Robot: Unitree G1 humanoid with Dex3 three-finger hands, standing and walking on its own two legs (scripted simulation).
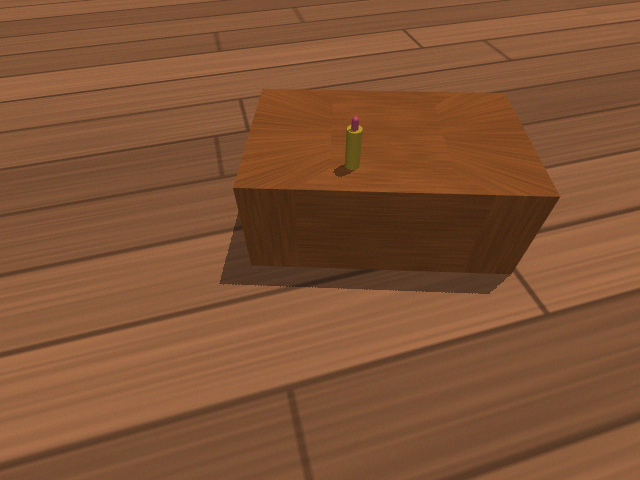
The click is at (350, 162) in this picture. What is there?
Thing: necked bottle
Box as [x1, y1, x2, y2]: [345, 116, 362, 169]
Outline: 356,116 352,118 352,124 347,127 345,166 349,169 355,169 359,165 362,128 358,124 358,118
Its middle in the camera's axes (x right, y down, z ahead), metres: +0.11 -0.30 +1.25
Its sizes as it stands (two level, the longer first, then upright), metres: 0.050 0.050 0.189
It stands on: a support 0.42 m high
